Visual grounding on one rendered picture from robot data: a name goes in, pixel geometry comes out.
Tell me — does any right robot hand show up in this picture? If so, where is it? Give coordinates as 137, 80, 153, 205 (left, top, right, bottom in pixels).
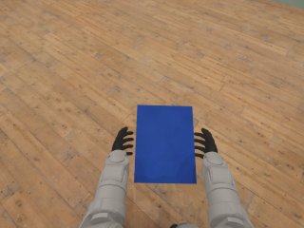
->
194, 128, 218, 159

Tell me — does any carton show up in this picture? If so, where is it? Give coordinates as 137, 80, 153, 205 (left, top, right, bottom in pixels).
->
134, 104, 197, 184

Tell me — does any left robot hand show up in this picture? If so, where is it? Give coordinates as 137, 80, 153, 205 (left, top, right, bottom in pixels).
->
111, 126, 134, 156

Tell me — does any robot right forearm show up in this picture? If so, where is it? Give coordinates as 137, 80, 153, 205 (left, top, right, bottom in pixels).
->
201, 151, 254, 228

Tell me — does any robot left forearm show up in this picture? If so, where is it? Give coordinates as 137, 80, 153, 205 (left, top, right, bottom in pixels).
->
79, 149, 129, 228

